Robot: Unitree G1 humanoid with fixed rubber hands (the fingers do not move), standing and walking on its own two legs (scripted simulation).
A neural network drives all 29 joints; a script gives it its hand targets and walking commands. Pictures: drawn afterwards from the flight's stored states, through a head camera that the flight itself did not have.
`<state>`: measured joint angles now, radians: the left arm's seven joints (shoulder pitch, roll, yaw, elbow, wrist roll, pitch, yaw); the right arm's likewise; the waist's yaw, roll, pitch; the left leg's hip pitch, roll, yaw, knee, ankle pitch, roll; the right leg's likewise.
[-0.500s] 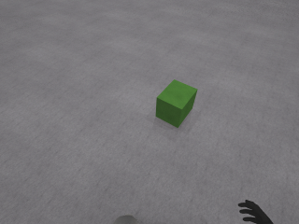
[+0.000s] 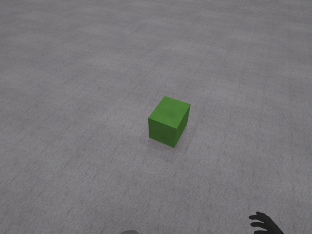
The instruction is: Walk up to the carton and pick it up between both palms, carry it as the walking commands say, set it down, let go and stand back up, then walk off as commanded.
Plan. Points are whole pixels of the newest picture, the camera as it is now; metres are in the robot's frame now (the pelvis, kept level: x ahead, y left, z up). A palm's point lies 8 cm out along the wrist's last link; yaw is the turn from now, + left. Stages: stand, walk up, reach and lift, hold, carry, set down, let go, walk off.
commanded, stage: walk up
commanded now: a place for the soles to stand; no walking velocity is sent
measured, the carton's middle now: (169, 121) +1.04 -0.06 -0.63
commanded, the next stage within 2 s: none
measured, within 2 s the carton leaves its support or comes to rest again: neither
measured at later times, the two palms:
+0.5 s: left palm (67, 188) +0.26 +0.29 -0.08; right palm (276, 229) +0.17 -0.29 -0.09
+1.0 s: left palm (77, 159) +0.36 +0.30 -0.09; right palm (263, 187) +0.27 -0.29 -0.07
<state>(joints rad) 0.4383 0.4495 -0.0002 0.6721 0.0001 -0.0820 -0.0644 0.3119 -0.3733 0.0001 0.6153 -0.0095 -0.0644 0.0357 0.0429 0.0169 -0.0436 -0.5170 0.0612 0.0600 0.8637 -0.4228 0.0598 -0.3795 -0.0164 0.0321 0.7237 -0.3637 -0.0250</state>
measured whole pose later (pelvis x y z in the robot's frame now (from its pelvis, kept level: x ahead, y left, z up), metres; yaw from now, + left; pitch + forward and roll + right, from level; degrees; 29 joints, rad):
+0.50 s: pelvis +0.13 +0.00 +0.00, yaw -3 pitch -2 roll +0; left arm 0.30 0.43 0.00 0.67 0.00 -0.09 -0.06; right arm 0.44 -0.37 0.00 0.62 -0.01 -0.07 0.04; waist -0.03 0.00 0.04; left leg -0.39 0.06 0.07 1.02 -0.46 0.03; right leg -0.43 -0.05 -0.05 0.71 -0.25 -0.02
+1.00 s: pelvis +0.24 +0.01 +0.00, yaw -4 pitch +0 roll -1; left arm 0.31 0.44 0.00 0.67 0.00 -0.05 -0.06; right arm 0.44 -0.38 0.00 0.63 -0.01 -0.09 0.04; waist -0.03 -0.03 -0.01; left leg -0.38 0.07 0.09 0.75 -0.37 0.04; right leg -0.46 -0.04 -0.02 0.69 -0.35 -0.02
